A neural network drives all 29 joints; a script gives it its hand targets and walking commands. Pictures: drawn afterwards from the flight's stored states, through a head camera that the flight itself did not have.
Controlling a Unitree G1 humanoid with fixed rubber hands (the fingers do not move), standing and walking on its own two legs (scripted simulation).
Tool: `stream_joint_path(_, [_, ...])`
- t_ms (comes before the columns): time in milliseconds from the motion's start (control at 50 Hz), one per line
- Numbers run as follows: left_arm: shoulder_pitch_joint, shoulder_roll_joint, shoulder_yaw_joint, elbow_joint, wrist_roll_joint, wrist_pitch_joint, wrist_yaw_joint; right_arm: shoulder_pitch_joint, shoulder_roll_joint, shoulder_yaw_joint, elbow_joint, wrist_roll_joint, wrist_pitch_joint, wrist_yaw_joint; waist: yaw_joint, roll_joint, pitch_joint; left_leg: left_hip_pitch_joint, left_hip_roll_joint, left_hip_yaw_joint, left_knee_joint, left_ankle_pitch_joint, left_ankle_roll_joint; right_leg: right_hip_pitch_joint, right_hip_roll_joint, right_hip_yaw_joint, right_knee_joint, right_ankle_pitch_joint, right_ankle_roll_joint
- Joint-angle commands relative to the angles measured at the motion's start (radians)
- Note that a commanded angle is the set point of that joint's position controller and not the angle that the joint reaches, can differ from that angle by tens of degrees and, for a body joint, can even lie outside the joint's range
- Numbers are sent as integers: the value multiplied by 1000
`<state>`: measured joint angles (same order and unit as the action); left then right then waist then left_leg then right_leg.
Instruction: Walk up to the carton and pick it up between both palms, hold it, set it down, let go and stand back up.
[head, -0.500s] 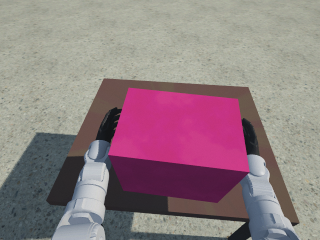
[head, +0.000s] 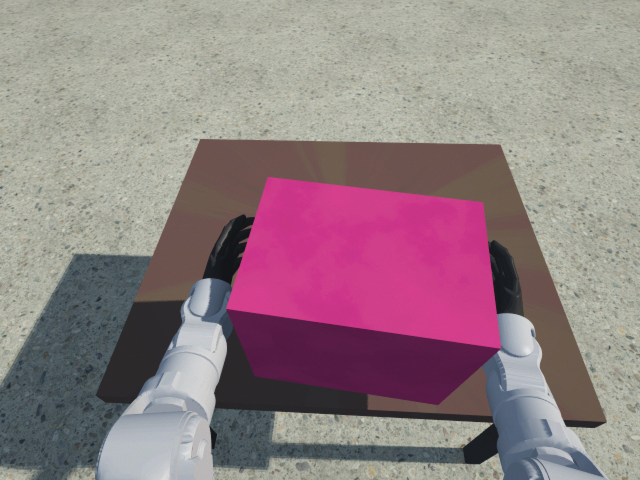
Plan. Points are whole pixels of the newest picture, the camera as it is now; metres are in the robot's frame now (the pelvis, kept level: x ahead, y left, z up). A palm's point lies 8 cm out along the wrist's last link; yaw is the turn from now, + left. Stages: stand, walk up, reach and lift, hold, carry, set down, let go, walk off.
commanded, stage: set down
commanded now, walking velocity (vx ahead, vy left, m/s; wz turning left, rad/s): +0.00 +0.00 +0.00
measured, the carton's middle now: (357, 297) +0.37 -0.04 +0.00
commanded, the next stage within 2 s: none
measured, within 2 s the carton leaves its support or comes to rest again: rests again in 1.16 s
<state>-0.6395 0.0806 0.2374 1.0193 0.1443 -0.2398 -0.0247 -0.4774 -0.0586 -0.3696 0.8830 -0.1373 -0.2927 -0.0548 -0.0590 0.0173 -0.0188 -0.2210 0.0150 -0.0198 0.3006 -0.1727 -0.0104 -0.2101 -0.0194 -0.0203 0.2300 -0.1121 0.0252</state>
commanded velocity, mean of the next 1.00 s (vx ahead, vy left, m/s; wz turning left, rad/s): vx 0.00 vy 0.00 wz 0.00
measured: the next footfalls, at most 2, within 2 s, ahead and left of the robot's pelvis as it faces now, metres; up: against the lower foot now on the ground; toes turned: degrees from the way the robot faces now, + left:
none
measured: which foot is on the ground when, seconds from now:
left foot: down 0.00-1.00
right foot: down 0.00-1.00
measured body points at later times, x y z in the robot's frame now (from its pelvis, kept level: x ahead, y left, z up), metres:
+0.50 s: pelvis +0.01 +0.00 -0.01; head +0.09 +0.01 +0.44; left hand +0.41 +0.15 -0.01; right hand +0.36 -0.22 -0.02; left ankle -0.02 +0.12 -0.75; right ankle +0.00 -0.13 -0.75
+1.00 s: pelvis -0.01 +0.00 -0.02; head +0.10 +0.00 +0.42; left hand +0.41 +0.14 -0.03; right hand +0.35 -0.23 -0.04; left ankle -0.02 +0.12 -0.75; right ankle +0.00 -0.13 -0.75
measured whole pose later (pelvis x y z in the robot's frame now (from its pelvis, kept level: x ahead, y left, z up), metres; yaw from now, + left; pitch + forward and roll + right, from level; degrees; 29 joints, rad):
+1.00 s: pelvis -0.01 +0.00 -0.02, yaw +1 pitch +21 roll -2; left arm -0.82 0.17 0.22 1.48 0.10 -0.60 0.01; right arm -0.62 -0.05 -0.51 1.17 -0.24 -0.53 -0.07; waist -0.11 0.05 -0.14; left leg -0.65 0.02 -0.04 0.47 -0.19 -0.02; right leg -0.61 -0.02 -0.06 0.38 -0.13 0.02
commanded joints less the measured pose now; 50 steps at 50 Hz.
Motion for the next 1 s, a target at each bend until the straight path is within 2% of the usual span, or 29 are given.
stream_joint_path(0, [-520,-502,-213,-78,39,-134,-107,-555,538,372,-147,-93,-106,133,2,-53,-488,42,-33,73,4,271,-38,287,18,-43,75,372,14])
stream_joint_path(80, [-529,-498,-224,-64,38,-190,-100,-523,553,382,-105,-99,-136,132,-3,-22,-537,31,-31,68,25,335,-50,290,16,-40,99,455,11])
stream_joint_path(200, [-512,-479,-219,10,47,-227,-110,-492,549,366,-18,-109,-165,118,-30,-9,-492,-14,-31,61,49,356,-57,292,10,-36,120,526,14])
stream_joint_path(280, [-542,-510,-265,-5,24,-268,-100,-507,560,363,-17,-106,-209,110,-46,15,-601,20,-29,51,91,457,-80,237,25,-50,128,568,5])
stream_joint_path(380, [-548,-524,-298,32,20,-307,-85,-508,543,347,39,-110,-236,118,-61,56,-630,47,-16,27,136,527,-102,133,37,-62,124,518,-21])
stream_joint_path(440, [-536,-530,-305,83,14,-321,-87,-521,527,332,71,-110,-250,113,-74,54,-612,45,-13,14,157,541,-105,84,41,-65,121,490,-27])
stream_joint_path(520, [-558,-518,-276,130,20,-342,-88,-552,513,306,93,-117,-264,119,-63,46,-619,19,-12,10,160,502,-102,44,39,-66,120,424,-30])
stream_joint_path(600, [-576,-507,-244,183,38,-366,-88,-561,517,282,134,-134,-274,124,-65,46,-628,-3,-8,11,168,474,-96,11,32,-64,129,411,-30])
stream_joint_path(700, [-627,-482,-198,236,52,-391,-87,-592,519,225,175,-171,-284,130,-67,46,-634,-48,-6,18,163,373,-86,-36,22,-69,140,331,-28])
stream_joint_path(760, [-664,-478,-192,253,54,-409,-79,-614,525,204,185,-186,-296,135,-58,69,-675,-51,-4,21,173,368,-90,-78,20,-73,145,309,-31])
stream_joint_path(820, [-695,-463,-175,288,51,-420,-76,-640,536,183,194,-212,-295,138,-62,51,-669,-93,-4,25,185,302,-77,-116,17,-71,159,256,-30])
stream_joint_path(980, [-711,-443,-149,353,58,-453,-87,-633,569,154,259,-251,-311,128,-76,32,-713,-203,-12,37,198,224,-56,-97,4,-61,208,284,-20])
